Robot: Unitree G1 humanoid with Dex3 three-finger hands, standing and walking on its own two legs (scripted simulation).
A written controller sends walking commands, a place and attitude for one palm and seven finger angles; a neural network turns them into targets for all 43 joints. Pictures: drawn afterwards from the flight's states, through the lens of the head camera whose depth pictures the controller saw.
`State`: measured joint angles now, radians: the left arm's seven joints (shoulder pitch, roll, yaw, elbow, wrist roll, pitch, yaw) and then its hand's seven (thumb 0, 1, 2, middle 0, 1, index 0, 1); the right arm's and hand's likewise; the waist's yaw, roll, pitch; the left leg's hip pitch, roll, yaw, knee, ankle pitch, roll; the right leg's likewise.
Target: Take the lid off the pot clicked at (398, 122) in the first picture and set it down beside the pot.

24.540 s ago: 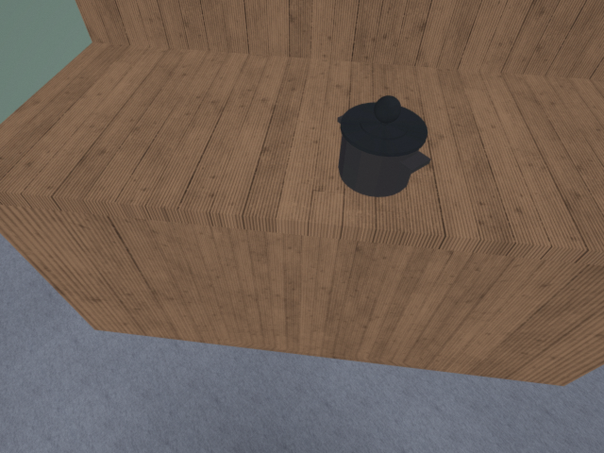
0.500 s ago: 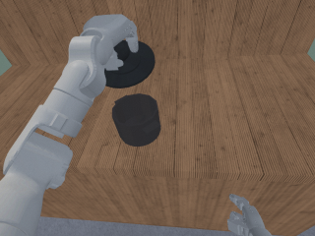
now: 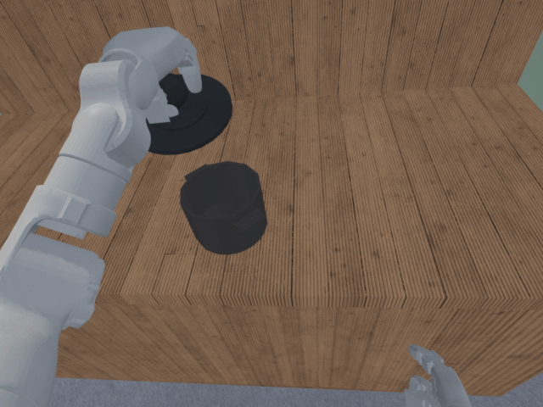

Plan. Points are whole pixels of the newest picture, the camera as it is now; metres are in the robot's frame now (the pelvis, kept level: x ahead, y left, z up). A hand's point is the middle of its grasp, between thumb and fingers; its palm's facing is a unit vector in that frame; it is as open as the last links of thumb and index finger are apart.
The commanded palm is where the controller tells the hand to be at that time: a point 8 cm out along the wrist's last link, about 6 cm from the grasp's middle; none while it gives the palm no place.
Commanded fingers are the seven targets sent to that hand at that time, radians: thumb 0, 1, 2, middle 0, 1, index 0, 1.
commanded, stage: move the lid sideways beside the pot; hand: left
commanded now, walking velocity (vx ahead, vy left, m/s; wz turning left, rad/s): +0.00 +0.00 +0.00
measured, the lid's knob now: (170, 91) +0.48 +0.14 +0.26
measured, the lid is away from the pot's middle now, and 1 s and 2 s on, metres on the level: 0.03 0.18 0.24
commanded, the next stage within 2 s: lower the lid onto the table in 1.72 s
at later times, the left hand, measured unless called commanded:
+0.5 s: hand (105, 110) +0.42 +0.22 +0.26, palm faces -0.12 +0.01 -0.99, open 7.4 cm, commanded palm +0.41 +0.22 +0.33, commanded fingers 0.00 0.59 1.10 -0.87 -0.91 -0.91 -0.95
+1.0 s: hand (64, 111) +0.43 +0.28 +0.26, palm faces -0.14 -0.01 -0.99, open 7.4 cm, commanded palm +0.41 +0.28 +0.33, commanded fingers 0.00 0.59 1.10 -0.87 -0.91 -0.91 -0.95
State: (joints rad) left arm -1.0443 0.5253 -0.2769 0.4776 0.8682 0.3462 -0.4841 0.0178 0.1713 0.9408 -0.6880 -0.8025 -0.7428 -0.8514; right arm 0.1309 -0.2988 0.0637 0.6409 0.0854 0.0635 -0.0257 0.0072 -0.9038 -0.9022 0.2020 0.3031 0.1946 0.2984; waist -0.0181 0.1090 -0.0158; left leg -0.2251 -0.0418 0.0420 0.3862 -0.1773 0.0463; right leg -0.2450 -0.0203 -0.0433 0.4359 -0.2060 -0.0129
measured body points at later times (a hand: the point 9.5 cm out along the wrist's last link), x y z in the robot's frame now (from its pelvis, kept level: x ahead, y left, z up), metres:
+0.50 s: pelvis -0.01 +0.01 +0.00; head +0.01 -0.02 +0.45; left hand +0.43 +0.21 +0.32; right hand +0.18 -0.22 -0.11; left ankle +0.02 +0.09 -0.74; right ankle +0.01 -0.11 -0.74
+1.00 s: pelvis +0.00 +0.03 +0.00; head +0.02 +0.01 +0.45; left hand +0.44 +0.28 +0.32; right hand +0.14 -0.22 -0.12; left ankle +0.02 +0.09 -0.74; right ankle +0.01 -0.11 -0.74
